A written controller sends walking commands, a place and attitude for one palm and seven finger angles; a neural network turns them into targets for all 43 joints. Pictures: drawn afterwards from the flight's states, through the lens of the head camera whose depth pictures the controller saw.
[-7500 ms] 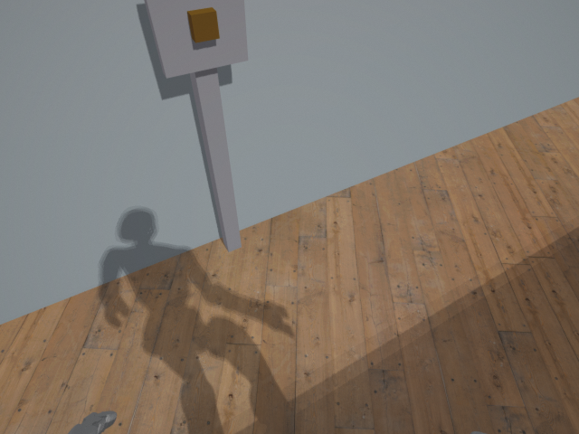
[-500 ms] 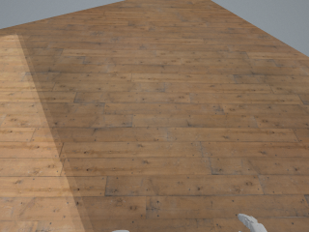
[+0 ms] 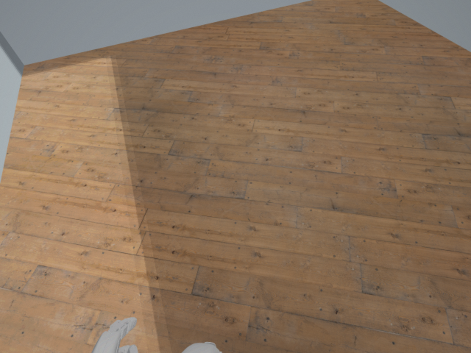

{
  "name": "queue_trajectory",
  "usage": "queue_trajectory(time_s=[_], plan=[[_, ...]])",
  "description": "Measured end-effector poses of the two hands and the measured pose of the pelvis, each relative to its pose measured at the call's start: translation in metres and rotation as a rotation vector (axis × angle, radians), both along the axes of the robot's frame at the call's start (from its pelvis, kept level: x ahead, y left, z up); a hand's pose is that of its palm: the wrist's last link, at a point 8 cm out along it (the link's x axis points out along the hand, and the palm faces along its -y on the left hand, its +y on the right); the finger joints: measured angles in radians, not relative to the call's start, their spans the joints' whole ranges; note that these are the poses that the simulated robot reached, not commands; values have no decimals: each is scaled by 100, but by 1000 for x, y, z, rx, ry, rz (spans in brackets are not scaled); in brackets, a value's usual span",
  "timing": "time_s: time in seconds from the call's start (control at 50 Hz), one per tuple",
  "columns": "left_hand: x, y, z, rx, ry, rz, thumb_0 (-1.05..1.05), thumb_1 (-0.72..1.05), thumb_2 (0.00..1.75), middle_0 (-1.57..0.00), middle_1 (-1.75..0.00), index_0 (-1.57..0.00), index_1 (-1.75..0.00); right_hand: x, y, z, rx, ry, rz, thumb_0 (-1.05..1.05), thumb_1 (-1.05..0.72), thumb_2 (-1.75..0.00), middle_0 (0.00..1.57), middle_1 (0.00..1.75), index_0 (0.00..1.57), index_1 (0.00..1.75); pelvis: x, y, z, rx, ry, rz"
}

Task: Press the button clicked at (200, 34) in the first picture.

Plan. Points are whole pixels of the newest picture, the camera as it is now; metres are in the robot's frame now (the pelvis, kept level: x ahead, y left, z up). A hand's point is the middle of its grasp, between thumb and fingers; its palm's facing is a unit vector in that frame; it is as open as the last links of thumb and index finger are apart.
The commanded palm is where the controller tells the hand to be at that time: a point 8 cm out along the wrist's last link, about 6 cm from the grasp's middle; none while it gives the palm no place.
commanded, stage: turn to face it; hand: left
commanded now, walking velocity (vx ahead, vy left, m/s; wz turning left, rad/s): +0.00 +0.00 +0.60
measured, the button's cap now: out of the picture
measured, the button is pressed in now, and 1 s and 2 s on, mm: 0 0 0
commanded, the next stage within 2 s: none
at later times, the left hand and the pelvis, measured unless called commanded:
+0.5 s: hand out of the picture -0.03 +0.27 -0.18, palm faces +0.33 -0.91 -0.24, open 7.4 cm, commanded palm none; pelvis +0.00 +0.05 +0.00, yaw +18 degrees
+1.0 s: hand out of the picture +0.03 +0.25 -0.13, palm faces +0.53 -0.80 -0.29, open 7.4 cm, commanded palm none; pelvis +0.02 +0.01 +0.00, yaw +35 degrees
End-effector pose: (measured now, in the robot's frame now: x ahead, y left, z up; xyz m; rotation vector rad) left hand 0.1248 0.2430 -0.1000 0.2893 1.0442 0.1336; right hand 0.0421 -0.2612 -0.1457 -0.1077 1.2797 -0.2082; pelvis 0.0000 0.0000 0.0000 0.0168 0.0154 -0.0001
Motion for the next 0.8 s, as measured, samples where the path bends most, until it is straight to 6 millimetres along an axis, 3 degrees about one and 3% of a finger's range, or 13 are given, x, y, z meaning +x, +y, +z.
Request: queue_trajectory(time_s=[0.12, 0.22, 0.38, 0.44, 0.54, 0.64, 0.8], plan=[[-38, -5, 3, -11, 54, 95, 1, 90, 90, -20, -30, -20, -30, 13, -7, 7, 7, 36, 74, 1, -91, -90, 20, 30, 20, 30, 3, -6, 9, 19, -8, 82], [-77, 3, -8, -38, 109, 190, 1, 90, 90, -20, -30, -20, -30, 39, 3, 12, -11, 50, 167, 1, -91, -90, 20, 30, 20, 30, 3, 0, 9, 15, -10, 154], [-154, 47, -50, -93, 220, 375, 1, 90, 90, -20, -30, -20, -30, 114, 58, 22, -78, -76, 363, 1, -91, -90, 20, 30, 20, 30, 2, 33, -10, -20, -5, 260], [-172, 63, -55, -96, 267, 423, 1, 90, 90, -20, -30, -20, -30, 131, 79, 34, -91, -136, 410, 1, -91, -90, 20, 30, 20, 30, -1, 42, -8, -26, -10, 279], [-170, 80, -40, -104, 222, 466, 1, 91, 90, -20, -30, -19, -30, 137, 100, 50, -106, -146, 459, 1, -91, -90, 20, 30, 20, 30, -2, 53, 6, -56, -15, 335], [-155, 90, -28, -95, 130, 493, 1, 91, 90, -20, -30, -19, -30, 135, 112, 51, -89, -122, 494, 1, -91, -90, 20, 30, 21, 30, -1, 57, 13, -59, -13, 390], [-128, 85, -15, -72, 34, 531, 1, 91, 90, -20, -30, -19, -30, 126, 105, 38, -57, -54, 521, 1, -91, -90, 21, 30, 21, 30, 7, 45, 12, -46, -7, 482]])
